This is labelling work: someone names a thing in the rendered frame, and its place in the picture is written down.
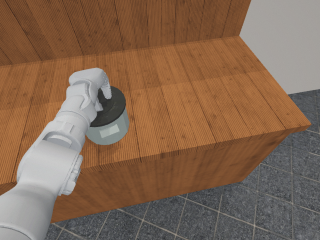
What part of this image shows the pot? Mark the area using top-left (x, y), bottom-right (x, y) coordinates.
top-left (86, 107), bottom-right (130, 145)

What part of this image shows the knob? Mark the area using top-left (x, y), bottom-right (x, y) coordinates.
top-left (97, 91), bottom-right (108, 106)

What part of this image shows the robot left forearm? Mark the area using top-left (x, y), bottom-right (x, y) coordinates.
top-left (16, 78), bottom-right (98, 183)

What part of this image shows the robot left hand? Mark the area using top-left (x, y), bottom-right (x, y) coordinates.
top-left (68, 67), bottom-right (112, 112)

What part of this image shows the lid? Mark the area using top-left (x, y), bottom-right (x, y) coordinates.
top-left (90, 86), bottom-right (126, 127)

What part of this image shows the robot left upper arm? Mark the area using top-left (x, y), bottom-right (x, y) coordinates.
top-left (0, 140), bottom-right (83, 240)

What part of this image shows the table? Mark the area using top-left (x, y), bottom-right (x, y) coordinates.
top-left (0, 0), bottom-right (312, 224)

